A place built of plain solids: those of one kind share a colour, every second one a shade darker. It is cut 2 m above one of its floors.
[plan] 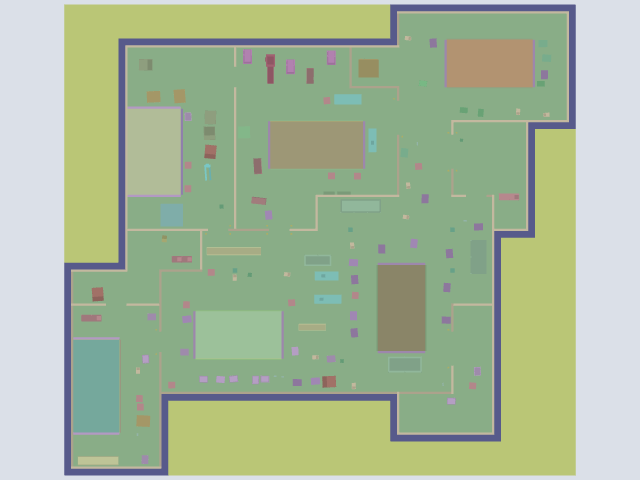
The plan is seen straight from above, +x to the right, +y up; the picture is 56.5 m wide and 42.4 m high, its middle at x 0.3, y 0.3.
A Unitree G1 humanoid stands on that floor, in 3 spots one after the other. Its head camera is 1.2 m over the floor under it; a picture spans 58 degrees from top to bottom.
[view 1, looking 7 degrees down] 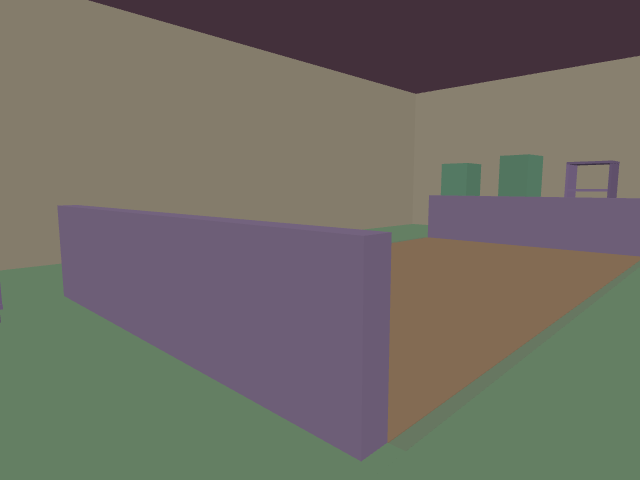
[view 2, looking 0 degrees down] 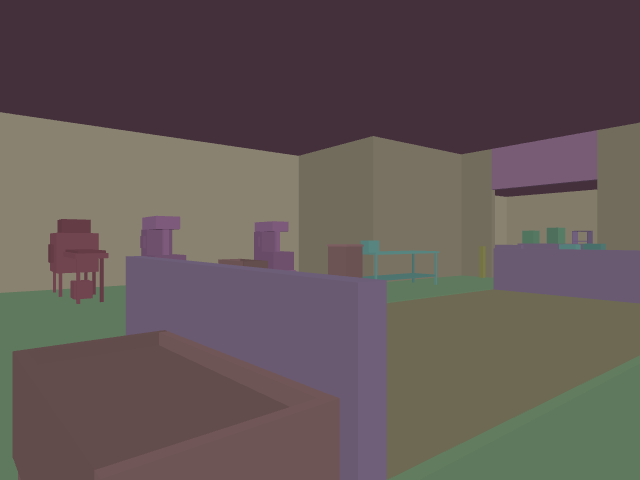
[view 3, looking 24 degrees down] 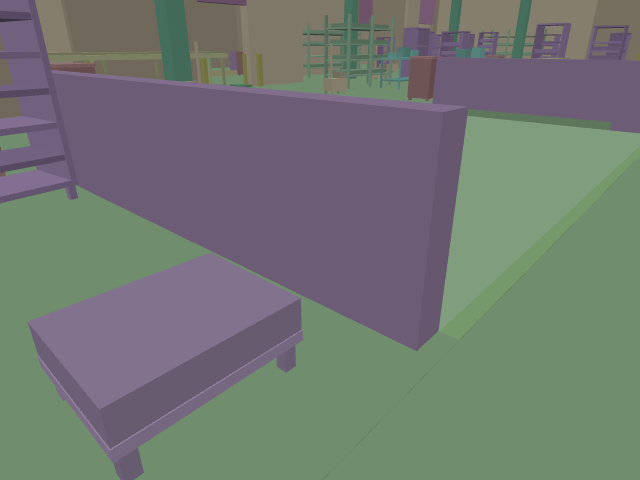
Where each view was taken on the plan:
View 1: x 9.90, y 12.70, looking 44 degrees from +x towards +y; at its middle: wall_low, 1.96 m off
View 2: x -5.70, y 5.10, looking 52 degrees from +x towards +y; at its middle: wall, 13.97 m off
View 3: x -12.30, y -10.90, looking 42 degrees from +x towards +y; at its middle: wall_low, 2.07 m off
